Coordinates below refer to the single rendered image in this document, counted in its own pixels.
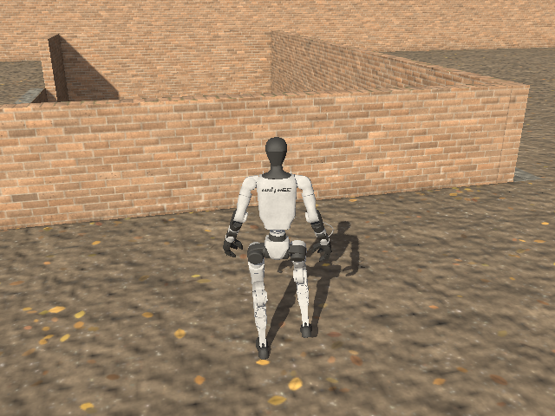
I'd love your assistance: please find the left robot forearm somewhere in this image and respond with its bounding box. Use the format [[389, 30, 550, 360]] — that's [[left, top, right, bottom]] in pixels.
[[225, 209, 242, 243]]

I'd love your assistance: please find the robot right hand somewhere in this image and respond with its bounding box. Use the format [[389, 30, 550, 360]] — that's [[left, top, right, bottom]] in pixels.
[[311, 242, 332, 262]]

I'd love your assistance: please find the robot shin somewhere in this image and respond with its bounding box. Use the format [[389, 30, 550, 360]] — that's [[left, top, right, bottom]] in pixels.
[[252, 291, 267, 348], [297, 269, 309, 327]]

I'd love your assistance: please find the robot right upper arm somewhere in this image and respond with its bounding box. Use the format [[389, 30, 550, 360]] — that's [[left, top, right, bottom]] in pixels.
[[295, 174, 319, 223]]

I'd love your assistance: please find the left robot shin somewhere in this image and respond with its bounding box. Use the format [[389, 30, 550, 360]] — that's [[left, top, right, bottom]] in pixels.
[[252, 291, 267, 348]]

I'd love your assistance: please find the robot left upper arm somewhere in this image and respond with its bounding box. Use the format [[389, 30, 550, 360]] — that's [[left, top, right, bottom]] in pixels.
[[233, 175, 258, 223]]

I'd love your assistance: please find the right robot shin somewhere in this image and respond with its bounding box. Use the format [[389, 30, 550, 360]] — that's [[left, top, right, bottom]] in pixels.
[[297, 269, 309, 327]]

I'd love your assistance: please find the right robot forearm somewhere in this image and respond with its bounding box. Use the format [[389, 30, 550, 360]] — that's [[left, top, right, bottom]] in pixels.
[[311, 210, 330, 245]]

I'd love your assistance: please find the robot left hand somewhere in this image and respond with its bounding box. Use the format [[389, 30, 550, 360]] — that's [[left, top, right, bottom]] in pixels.
[[223, 239, 243, 257]]

